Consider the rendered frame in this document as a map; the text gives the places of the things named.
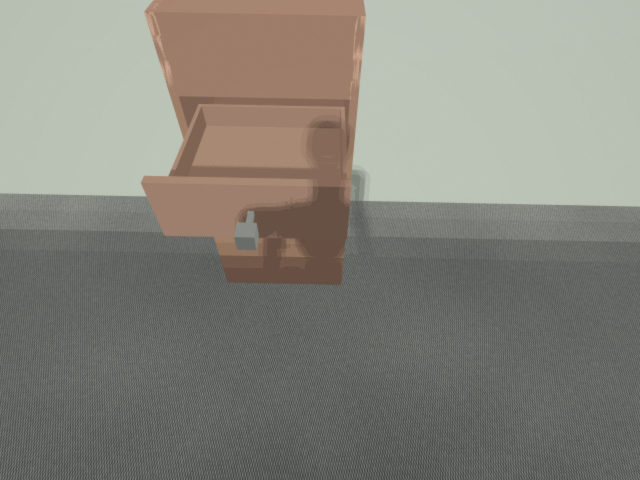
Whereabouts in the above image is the handle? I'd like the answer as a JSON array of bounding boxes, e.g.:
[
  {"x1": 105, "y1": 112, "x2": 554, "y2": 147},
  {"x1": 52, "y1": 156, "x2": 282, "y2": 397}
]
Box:
[{"x1": 234, "y1": 211, "x2": 259, "y2": 250}]

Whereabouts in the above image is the drawer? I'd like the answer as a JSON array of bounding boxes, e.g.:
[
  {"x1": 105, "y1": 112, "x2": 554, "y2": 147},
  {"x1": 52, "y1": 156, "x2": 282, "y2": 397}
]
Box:
[{"x1": 141, "y1": 104, "x2": 352, "y2": 240}]

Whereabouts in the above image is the cabinet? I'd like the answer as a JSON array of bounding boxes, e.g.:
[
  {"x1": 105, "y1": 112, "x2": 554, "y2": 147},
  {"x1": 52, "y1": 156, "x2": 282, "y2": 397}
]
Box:
[{"x1": 144, "y1": 0, "x2": 366, "y2": 285}]

